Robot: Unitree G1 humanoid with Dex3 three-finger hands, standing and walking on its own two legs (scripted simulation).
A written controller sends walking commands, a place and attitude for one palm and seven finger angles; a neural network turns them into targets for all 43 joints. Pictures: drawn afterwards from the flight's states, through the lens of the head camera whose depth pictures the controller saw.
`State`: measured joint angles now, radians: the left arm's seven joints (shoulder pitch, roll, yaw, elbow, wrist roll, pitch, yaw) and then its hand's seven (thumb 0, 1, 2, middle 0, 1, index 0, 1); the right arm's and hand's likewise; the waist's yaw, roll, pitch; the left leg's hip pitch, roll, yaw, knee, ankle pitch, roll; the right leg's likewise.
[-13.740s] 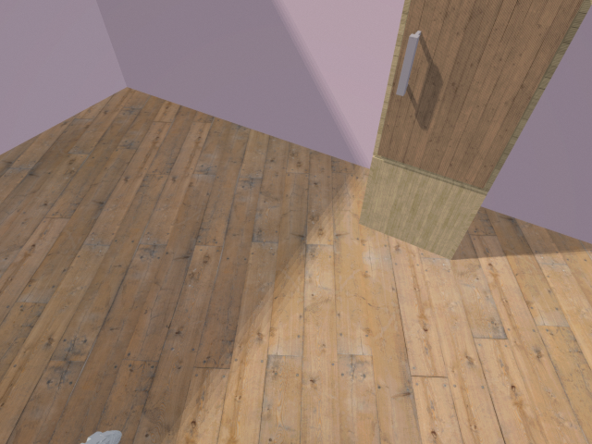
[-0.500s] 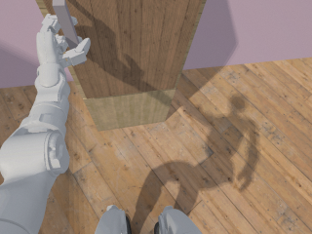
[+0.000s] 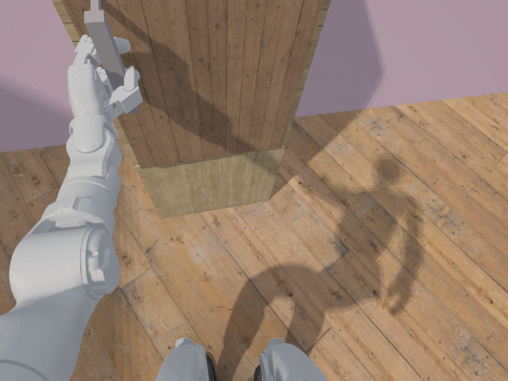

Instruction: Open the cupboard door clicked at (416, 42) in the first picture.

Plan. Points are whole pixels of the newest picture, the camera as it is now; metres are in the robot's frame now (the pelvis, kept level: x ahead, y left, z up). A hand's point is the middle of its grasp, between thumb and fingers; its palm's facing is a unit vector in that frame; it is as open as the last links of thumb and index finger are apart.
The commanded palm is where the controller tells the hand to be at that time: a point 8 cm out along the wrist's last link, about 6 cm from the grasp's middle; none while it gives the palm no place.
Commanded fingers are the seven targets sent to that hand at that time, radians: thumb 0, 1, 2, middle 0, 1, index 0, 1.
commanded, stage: pull the door open along its arc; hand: left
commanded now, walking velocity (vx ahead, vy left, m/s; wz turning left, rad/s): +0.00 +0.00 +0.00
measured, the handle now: (114, 60) +0.60 +0.14 +0.09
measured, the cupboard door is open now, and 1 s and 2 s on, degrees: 1 43 43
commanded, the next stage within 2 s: open thumb and fingers to let go in 0.98 s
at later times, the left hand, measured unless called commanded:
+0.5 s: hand (182, 155) +0.42 +0.05 +0.09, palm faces +0.32 -0.94 +0.09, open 6.4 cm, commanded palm +0.36 +0.10 +0.08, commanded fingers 0.00 0.90 0.90 -0.40 -1.35 -0.40 -1.35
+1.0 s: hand (250, 199) +0.35 -0.03 +0.09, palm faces +0.31 -0.95 -0.07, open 6.4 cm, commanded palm +0.29 +0.01 +0.08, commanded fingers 0.00 0.90 0.90 -0.40 -1.35 -0.40 -1.35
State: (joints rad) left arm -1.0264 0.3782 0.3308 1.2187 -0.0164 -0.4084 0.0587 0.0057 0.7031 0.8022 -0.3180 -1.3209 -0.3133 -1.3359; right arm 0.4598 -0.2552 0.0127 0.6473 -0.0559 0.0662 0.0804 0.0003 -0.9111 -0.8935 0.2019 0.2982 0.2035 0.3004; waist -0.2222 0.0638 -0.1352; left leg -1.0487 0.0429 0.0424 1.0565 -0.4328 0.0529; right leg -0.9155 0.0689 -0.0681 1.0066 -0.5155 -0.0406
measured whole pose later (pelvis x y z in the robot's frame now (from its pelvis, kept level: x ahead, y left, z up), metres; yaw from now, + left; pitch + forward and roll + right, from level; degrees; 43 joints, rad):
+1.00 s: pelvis +0.01 -0.07 +0.03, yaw +5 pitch +11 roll +3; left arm -0.13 -0.13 -0.26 0.31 0.05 -0.12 0.61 0.00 0.65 0.70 -0.27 -1.28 -0.33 -1.33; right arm 0.23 -0.19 -0.01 0.60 -0.06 0.04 0.08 0.01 -0.91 -0.89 0.20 0.30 0.20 0.30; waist -0.05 0.04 -0.15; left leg -0.66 0.01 -0.01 0.84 -0.36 -0.03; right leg -0.56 0.05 -0.10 0.88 -0.52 -0.13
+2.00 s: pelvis +0.00 -0.09 +0.02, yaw +4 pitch +12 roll +4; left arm -0.15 -0.13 -0.20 0.32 0.05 -0.17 0.61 -0.01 -0.49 0.30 -0.27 -0.52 -0.25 -0.56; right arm 0.17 -0.21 -0.02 0.63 -0.06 0.02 0.03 0.01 -0.91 -0.89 0.20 0.30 0.20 0.30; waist -0.02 0.05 -0.15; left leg -0.73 -0.03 -0.09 0.90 -0.37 -0.02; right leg -0.65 0.06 -0.09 0.98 -0.54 -0.14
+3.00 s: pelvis -0.01 +0.03 +0.01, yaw -1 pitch +9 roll -2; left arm 0.16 -0.04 -0.37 0.04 0.08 -0.23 0.34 -0.01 -0.50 0.30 -0.17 -0.31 -0.15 -0.30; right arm 0.21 -0.17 0.03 0.43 0.00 0.07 0.06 0.01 -0.91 -0.89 0.20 0.30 0.20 0.30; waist 0.00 0.05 -0.12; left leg -0.73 -0.05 0.00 1.01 -0.43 0.07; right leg -0.61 0.03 0.00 0.98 -0.52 0.00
